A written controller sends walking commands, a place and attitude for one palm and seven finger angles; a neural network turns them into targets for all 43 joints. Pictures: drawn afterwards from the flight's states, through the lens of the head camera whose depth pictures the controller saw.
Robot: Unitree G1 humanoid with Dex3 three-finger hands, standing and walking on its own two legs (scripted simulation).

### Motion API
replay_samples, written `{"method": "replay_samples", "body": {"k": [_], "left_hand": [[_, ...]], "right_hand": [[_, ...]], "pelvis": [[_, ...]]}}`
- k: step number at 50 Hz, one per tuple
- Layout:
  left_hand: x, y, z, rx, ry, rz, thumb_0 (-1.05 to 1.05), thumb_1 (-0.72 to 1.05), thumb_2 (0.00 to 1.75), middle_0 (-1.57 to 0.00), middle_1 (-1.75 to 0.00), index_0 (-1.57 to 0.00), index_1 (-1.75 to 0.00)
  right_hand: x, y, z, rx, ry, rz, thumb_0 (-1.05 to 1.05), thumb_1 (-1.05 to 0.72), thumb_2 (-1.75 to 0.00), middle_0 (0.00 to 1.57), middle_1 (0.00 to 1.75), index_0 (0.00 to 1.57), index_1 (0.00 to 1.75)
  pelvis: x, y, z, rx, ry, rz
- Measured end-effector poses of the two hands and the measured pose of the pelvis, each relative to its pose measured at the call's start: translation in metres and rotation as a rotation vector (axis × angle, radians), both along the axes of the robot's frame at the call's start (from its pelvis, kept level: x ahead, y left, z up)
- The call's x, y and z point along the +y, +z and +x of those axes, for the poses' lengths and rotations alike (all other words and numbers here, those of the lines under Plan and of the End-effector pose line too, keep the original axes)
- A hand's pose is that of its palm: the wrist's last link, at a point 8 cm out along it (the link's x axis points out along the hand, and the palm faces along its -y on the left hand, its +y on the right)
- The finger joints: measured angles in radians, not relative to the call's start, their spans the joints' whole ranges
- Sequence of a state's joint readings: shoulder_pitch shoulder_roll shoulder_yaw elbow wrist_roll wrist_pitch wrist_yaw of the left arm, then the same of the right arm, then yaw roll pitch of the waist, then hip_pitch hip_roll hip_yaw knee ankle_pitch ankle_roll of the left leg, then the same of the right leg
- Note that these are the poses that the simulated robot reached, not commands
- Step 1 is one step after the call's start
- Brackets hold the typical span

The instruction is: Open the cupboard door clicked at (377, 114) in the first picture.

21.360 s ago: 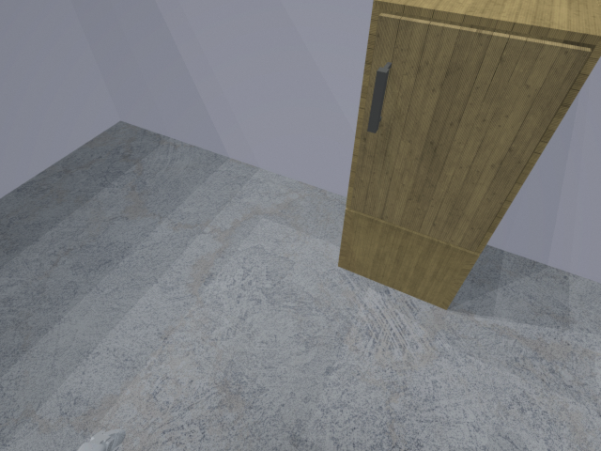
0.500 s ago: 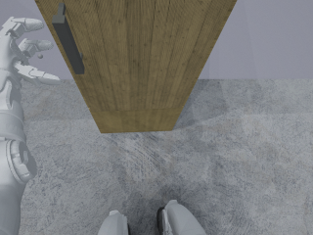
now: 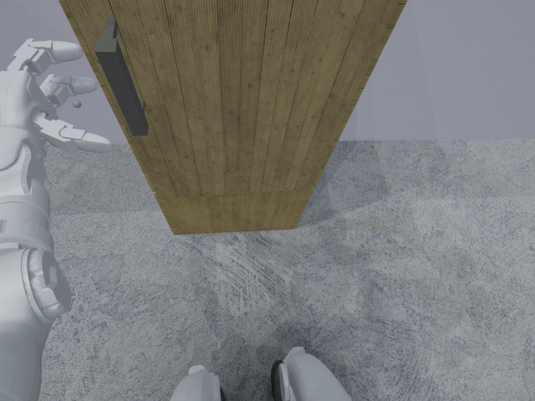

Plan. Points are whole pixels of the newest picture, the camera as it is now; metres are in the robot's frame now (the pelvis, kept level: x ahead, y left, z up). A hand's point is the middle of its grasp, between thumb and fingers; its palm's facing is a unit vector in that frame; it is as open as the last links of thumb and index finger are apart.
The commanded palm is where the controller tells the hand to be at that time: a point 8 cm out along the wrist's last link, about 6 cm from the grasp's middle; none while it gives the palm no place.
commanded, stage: move the hooked fingers beside the handle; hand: left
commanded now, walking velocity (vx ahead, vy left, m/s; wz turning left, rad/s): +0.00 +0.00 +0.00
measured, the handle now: (127, 83) +0.55 +0.15 +0.09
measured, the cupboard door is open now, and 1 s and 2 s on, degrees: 2 2 1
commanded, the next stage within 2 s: slide the fingers in behind the handle in 0.18 s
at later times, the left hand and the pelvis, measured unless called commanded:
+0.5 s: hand (86, 109) +0.51 +0.20 +0.08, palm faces -0.05 -1.00 +0.00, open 14.0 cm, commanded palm +0.49 +0.24 +0.09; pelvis -0.01 +0.00 +0.00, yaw +1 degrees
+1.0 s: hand (96, 113) +0.50 +0.18 +0.08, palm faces +0.01 -1.00 +0.00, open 14.6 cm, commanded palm +0.49 +0.20 +0.09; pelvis +0.00 -0.01 +0.00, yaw +2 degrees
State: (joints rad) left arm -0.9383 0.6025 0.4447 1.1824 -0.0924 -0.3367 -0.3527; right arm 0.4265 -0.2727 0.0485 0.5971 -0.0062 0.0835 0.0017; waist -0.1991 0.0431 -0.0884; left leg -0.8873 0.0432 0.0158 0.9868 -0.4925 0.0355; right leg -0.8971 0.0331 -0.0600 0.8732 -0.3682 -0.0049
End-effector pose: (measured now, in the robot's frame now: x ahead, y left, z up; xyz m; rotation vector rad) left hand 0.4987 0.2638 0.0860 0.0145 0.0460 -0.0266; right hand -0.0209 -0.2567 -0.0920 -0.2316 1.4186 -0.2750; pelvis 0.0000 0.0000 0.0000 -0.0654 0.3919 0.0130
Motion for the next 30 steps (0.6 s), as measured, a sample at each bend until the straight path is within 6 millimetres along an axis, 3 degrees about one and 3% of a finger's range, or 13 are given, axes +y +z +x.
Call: {"method": "replay_samples", "body": {"k": [12, 30], "left_hand": [[0.004, -0.002, -0.010, 0.009, -0.005, -0.007, -0.01, -0.50, 0.30, -0.30, -1.20, -0.30, -1.20], [-0.016, -0.001, -0.009, -0.004, 0.000, -0.024, -0.01, -0.50, 0.30, -0.30, -1.20, -0.30, -1.21]], "right_hand": [[-0.007, 0.001, 0.010, -0.018, 0.030, -0.017, 0.00, -0.90, -0.90, 0.20, 0.30, 0.20, 0.30], [-0.008, -0.002, 0.005, -0.029, 0.029, -0.005, 0.00, -0.91, -0.90, 0.20, 0.30, 0.20, 0.30]], "pelvis": [[-0.002, 0.000, -0.002, -0.010, 0.012, 0.000], [-0.004, -0.001, -0.006, -0.014, 0.013, 0.003]]}}
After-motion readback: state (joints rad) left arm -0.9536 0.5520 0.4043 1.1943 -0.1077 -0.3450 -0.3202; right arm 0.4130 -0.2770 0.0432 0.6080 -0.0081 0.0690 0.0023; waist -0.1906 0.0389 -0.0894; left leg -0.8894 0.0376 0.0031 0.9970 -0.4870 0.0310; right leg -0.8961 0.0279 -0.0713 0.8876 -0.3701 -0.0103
